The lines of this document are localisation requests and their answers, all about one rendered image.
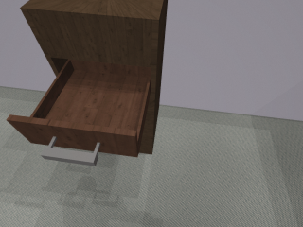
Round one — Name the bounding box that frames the handle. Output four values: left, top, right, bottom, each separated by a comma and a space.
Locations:
41, 136, 101, 166

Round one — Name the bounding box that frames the cabinet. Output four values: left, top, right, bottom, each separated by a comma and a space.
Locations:
20, 0, 168, 155

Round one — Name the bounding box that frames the drawer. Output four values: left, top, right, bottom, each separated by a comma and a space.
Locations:
7, 59, 152, 158

